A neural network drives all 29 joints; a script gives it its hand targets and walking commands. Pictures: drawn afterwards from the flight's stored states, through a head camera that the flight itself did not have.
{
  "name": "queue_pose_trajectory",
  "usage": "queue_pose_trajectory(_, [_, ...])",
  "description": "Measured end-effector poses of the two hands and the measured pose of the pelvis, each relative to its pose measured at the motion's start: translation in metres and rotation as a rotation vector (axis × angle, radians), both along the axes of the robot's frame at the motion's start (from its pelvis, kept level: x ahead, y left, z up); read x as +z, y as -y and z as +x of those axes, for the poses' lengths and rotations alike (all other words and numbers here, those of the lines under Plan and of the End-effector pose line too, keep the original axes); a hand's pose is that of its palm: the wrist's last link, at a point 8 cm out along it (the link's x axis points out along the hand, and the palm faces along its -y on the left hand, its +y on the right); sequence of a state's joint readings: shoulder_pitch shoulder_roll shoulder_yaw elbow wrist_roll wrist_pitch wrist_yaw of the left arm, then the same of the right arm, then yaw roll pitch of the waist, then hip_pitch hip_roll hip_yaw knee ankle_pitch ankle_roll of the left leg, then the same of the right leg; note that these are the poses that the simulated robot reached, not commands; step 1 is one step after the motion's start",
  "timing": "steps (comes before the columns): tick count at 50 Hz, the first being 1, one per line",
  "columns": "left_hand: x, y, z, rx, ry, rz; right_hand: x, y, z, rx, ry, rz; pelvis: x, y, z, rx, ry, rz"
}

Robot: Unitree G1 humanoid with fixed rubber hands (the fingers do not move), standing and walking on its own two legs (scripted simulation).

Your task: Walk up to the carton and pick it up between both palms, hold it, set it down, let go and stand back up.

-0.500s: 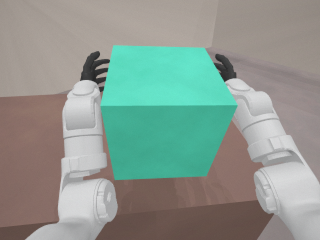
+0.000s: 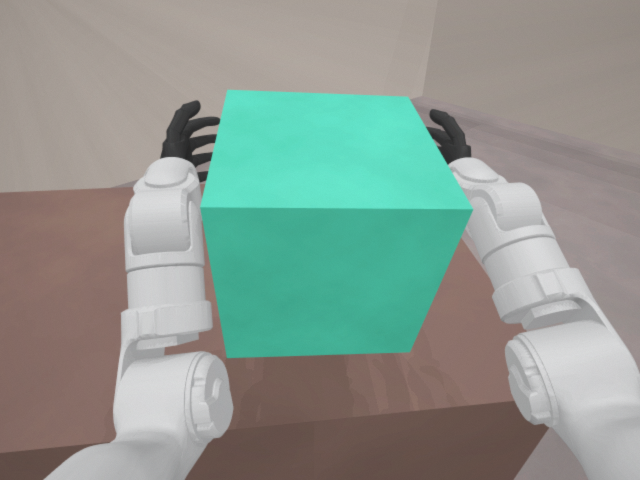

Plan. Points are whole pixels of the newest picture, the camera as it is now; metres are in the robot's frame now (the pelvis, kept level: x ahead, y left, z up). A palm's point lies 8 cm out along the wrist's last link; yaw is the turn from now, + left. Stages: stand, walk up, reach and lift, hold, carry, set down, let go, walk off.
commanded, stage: hold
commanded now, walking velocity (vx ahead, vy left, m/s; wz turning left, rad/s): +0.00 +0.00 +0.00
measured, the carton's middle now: (320, 223) +0.35 +0.01 +0.22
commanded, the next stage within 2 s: none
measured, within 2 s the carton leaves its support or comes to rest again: neither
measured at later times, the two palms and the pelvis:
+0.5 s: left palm (184, 171) +0.36 +0.16 +0.29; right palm (456, 173) +0.37 -0.16 +0.27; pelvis +0.00 +0.00 +0.00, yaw +0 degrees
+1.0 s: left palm (187, 170) +0.37 +0.16 +0.28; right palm (456, 173) +0.37 -0.16 +0.27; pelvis +0.00 +0.00 +0.00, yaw +0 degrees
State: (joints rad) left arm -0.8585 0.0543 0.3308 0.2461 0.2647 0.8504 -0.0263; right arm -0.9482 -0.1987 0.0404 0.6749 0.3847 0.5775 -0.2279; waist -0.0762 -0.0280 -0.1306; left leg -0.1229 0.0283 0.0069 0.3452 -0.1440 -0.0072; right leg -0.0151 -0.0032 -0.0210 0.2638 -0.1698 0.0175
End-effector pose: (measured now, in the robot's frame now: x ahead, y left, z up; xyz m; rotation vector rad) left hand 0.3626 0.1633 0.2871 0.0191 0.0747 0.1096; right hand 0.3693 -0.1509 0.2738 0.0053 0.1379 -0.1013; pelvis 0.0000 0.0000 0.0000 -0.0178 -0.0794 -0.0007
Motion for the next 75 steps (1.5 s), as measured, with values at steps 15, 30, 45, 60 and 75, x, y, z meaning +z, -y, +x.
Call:
queue_pose_trajectory(15, [-0.002,0.004,-0.002,0.004,0.010,0.002,0.000,0.004,-0.002,0.001,0.009,-0.001,0.000,0.001,0.002,0.003,0.011,-0.002])
queue_pose_trajectory(30, [0.003,0.004,-0.001,0.002,0.005,-0.009,0.002,0.004,-0.002,0.000,0.004,-0.006,0.000,0.003,-0.001,0.003,0.000,0.000])
queue_pose_trajectory(45, [0.001,0.003,0.003,-0.005,0.000,0.007,0.001,0.003,0.002,-0.004,-0.002,-0.001,0.000,0.001,0.001,0.008,0.004,-0.002])
queue_pose_trajectory(60, [-0.005,0.005,0.000,0.004,-0.002,-0.007,-0.006,0.005,0.000,0.003,-0.005,-0.005,0.000,0.002,0.001,-0.002,0.007,-0.001])
queue_pose_trajectory(75, [-0.002,0.005,-0.003,-0.001,-0.005,-0.008,0.000,0.005,-0.004,-0.005,-0.008,0.006,0.000,0.001,-0.001,0.000,0.011,0.000])
